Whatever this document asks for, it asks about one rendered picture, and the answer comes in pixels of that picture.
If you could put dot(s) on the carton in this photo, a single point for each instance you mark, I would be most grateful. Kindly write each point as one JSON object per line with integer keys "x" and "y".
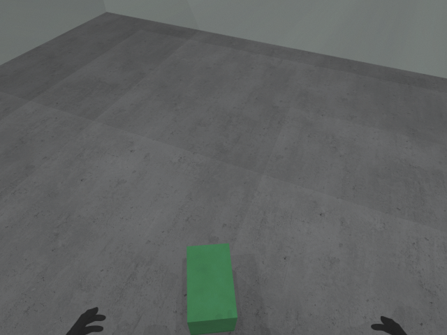
{"x": 211, "y": 305}

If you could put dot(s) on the robot left hand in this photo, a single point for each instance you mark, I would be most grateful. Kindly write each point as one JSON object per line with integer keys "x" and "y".
{"x": 79, "y": 328}

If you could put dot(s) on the robot right hand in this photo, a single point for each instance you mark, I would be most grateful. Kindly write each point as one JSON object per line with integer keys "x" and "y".
{"x": 390, "y": 326}

